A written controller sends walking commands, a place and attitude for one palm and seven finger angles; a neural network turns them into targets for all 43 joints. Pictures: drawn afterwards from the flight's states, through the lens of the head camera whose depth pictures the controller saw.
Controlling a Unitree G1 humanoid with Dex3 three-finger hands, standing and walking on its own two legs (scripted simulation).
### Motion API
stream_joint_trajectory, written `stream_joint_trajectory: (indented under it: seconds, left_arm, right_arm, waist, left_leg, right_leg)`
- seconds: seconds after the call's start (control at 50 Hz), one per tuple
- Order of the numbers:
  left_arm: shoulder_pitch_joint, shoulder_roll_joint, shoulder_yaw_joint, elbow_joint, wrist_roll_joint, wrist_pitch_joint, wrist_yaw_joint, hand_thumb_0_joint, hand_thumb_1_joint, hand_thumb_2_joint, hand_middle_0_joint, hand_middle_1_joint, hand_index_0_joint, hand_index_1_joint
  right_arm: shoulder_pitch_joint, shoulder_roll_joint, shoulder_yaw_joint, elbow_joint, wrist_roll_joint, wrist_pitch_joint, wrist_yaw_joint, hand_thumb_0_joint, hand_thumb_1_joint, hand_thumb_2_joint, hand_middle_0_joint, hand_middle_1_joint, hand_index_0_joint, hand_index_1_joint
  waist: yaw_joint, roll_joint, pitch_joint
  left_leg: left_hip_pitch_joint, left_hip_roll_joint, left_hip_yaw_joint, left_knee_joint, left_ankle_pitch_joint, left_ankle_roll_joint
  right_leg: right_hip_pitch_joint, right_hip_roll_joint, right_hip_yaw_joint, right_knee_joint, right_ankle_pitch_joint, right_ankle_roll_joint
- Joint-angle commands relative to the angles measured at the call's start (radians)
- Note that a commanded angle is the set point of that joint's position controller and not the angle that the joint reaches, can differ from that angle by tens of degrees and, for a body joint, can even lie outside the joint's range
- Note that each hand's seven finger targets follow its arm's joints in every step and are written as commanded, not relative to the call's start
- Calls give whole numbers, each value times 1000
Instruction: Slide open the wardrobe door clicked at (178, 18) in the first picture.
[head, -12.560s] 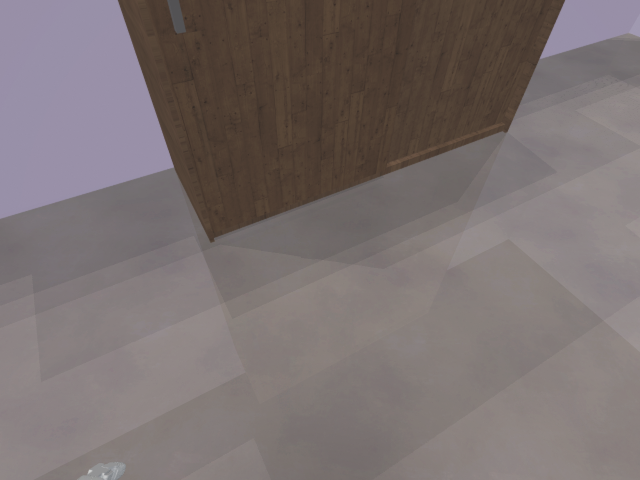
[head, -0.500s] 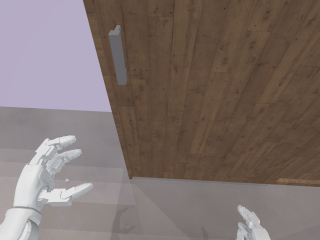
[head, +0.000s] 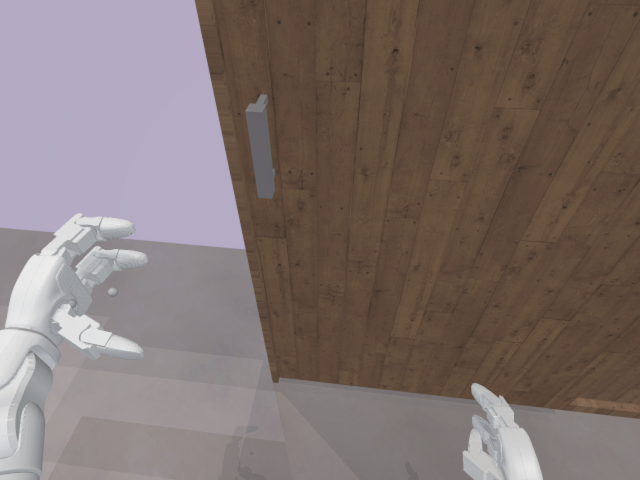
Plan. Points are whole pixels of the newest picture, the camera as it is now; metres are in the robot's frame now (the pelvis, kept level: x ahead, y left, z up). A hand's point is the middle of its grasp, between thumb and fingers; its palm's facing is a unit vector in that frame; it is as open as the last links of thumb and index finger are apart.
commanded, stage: raise the hand with hooked fingers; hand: left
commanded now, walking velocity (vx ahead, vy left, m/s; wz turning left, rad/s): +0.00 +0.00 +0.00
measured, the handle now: (264, 147) +0.54 +0.16 +0.15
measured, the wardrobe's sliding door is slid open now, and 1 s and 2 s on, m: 0.00 0.00 0.00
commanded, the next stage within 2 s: move the hooked fingers beside the handle in 0.70 s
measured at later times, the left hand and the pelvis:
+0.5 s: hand (115, 261) +0.28 +0.26 +0.17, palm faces +0.07 -1.00 -0.05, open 14.0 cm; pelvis -0.01 -0.01 +0.01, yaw -1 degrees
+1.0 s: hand (121, 252) +0.29 +0.26 +0.17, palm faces +0.08 -1.00 -0.05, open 14.0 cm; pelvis -0.01 -0.01 +0.01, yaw +0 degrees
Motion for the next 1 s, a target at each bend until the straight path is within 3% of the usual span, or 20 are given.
stream_joint_trajectory:
  seconds: [0.0, 0.02, 0.18, 0.24, 0.28, 0.32, 0.36, 0.38, 0.44, 0.5, 0.6, 0.62, 0.72, 0.76, 0.78, 0.82, 0.86, 0.9, 0.94, 0.98]
  left_arm:
    - [-308, 271, 132, -201, -24, -39, -15, 0, -500, 300, -300, -1200, -300, -1200]
    - [-309, 288, 141, -177, -25, -28, -20, 0, -500, 300, -300, -1200, -300, -1200]
    - [-454, 354, 178, -117, -27, 23, -53, 0, -500, 300, -300, -1200, -300, -1200]
    - [-369, 297, 141, -22, -35, 55, -76, 0, -500, 300, -300, -1200, -300, -1200]
    - [-367, 296, 132, -22, -33, 66, -83, 0, -500, 300, -300, -1200, -300, -1200]
    - [-380, 335, 165, -79, -36, 60, -73, 0, -500, 300, -300, -1200, -300, -1200]
    - [-414, 352, 188, -151, -32, 41, -54, 0, -500, 300, -300, -1200, -300, -1200]
    - [-411, 363, 205, -156, -32, 32, -43, 0, -500, 300, -300, -1200, -300, -1200]
    - [-422, 353, 197, -165, -26, 12, -24, 0, -500, 300, -300, -1200, -300, -1200]
    - [-430, 342, 182, -149, -13, 15, -17, 0, -500, 300, -300, -1200, -300, -1200]
    - [-422, 319, 155, -105, -14, 35, -34, 0, -500, 300, -300, -1200, -300, -1200]
    - [-414, 326, 160, -102, -21, 36, -38, 0, -500, 300, -300, -1200, -300, -1200]
    - [-431, 324, 149, -103, -21, 39, -45, 0, -500, 300, -300, -1200, -300, -1200]
    - [-436, 338, 163, -127, -18, 34, -41, 0, -500, 300, -300, -1200, -300, -1200]
    - [-425, 334, 164, -109, -18, 34, -39, 0, -500, 300, -300, -1200, -300, -1200]
    - [-484, 327, 141, -87, -16, 29, -37, 0, -500, 300, -300, -1200, -300, -1200]
    - [-549, 300, 103, -60, -7, 25, -32, 0, -500, 300, -300, -1200, -300, -1200]
    - [-597, 317, 99, -18, 4, 17, -26, 0, -500, 300, -300, -1200, -300, -1200]
    - [-613, 336, 109, -21, 10, 11, -26, 0, -500, 300, -300, -1200, -300, -1200]
    - [-623, 312, 89, -10, 16, 6, -23, 0, -500, 300, -300, -1200, -300, -1200]
  right_arm:
    - [-95, -134, -57, -147, 4, -48, -19, 0, -900, -900, 200, 300, 200, 300]
    - [-93, -135, -53, -145, 2, -42, -17, 0, -900, -900, 200, 300, 200, 300]
    - [-110, -139, -55, -151, 15, -23, -16, 0, -900, -900, 200, 300, 200, 300]
    - [-103, -144, -58, -153, 18, -11, -6, 0, -900, -900, 200, 300, 200, 300]
    - [-109, -152, -62, -163, 22, -3, -4, 0, -900, -900, 200, 300, 200, 300]
    - [-117, -151, -65, -174, 17, -1, 1, 0, -900, -900, 200, 300, 200, 300]
    - [-124, -142, -67, -184, 17, -4, 0, 0, -900, -900, 200, 300, 200, 300]
    - [-116, -139, -66, -183, 14, -5, -2, 0, -900, -900, 200, 300, 200, 300]
    - [-115, -137, -64, -171, 13, -8, -6, 0, -900, -900, 200, 300, 200, 300]
    - [-112, -136, -64, -166, 16, -13, -15, 0, -900, -900, 200, 300, 200, 300]
    - [-111, -139, -62, -163, 18, -12, -21, 0, -900, -900, 200, 300, 200, 300]
    - [-112, -142, -60, -163, 14, -10, -19, 0, -900, -900, 200, 300, 200, 300]
    - [-119, -140, -57, -166, 16, -8, -17, 0, -900, -900, 200, 300, 200, 300]
    - [-119, -138, -60, -170, 16, -10, -18, 0, -900, -900, 200, 300, 200, 300]
    - [-115, -135, -57, -168, 16, -9, -18, 0, -900, -900, 200, 300, 200, 300]
    - [-111, -140, -55, -154, 15, -6, -21, 0, -900, -900, 200, 300, 200, 300]
    - [-109, -138, -56, -151, 20, -8, -27, 0, -900, -900, 200, 300, 200, 300]
    - [-95, -144, -59, -138, 21, -9, -34, 0, -900, -900, 200, 300, 200, 300]
    - [-98, -144, -60, -143, 19, -7, -34, 0, -900, -900, 200, 300, 200, 300]
    - [-96, -139, -57, -148, 17, -8, -32, 0, -900, -900, 200, 300, 200, 300]
  waist:
    - [-14, 59, -167]
    - [-10, 31, -154]
    - [-12, 44, -175]
    - [-12, 0, -132]
    - [-12, -11, -126]
    - [0, -14, -152]
    - [-1, 42, -200]
    - [1, 30, -213]
    - [-7, 36, -174]
    - [-12, 91, -148]
    - [-18, 43, -134]
    - [-11, 8, -136]
    - [-13, 27, -127]
    - [-13, 58, -165]
    - [-14, 34, -153]
    - [-27, 18, -131]
    - [-42, 44, -125]
    - [-52, 31, -127]
    - [-41, 49, -163]
    - [-37, 65, -181]
  left_leg:
    - [18, -8, -55, -121, 331, -5]
    - [11, -7, -55, -123, 333, -4]
    - [40, -15, -46, -150, 339, 3]
    - [11, -13, -36, -146, 323, 5]
    - [0, -13, -37, -149, 294, 5]
    - [9, -14, -36, -141, 299, 7]
    - [35, -18, -29, -142, 320, 8]
    - [39, -19, -29, -143, 319, 8]
    - [36, -15, -26, -153, 316, 8]
    - [44, -18, -23, -163, 286, 6]
    - [38, -16, -29, -169, 257, 9]
    - [29, -14, -31, -166, 268, 9]
    - [26, -15, -36, -165, 259, 6]
    - [43, -18, -33, -164, 271, 7]
    - [38, -17, -34, -166, 268, 7]
    - [29, -15, -33, -164, 255, 6]
    - [37, -16, -37, -167, 234, 6]
    - [38, -16, -40, -167, 217, 8]
    - [40, -16, -37, -163, 243, 7]
    - [51, -17, -43, -164, 276, 4]
  right_leg:
    - [123, 34, 46, -65, 255, -24]
    - [135, 38, 48, -73, 260, -25]
    - [162, 30, 55, -100, 283, -23]
    - [146, 26, 64, -101, 287, -21]
    - [131, 26, 63, -102, 248, -19]
    - [150, 24, 73, -102, 247, -21]
    - [169, 24, 75, -98, 265, -20]
    - [170, 27, 71, -99, 264, -18]
    - [166, 30, 71, -106, 264, -19]
    - [140, 28, 70, -116, 229, -21]
    - [133, 30, 71, -125, 201, -18]
    - [152, 30, 73, -124, 212, -19]
    - [136, 32, 72, -123, 196, -21]
    - [147, 30, 73, -119, 212, -19]
    - [141, 32, 67, -121, 211, -18]
    - [128, 34, 73, -128, 194, -17]
    - [101, 33, 70, -127, 173, -18]
    - [89, 33, 70, -131, 153, -16]
    - [118, 28, 76, -124, 180, -20]
    - [123, 29, 67, -110, 217, -25]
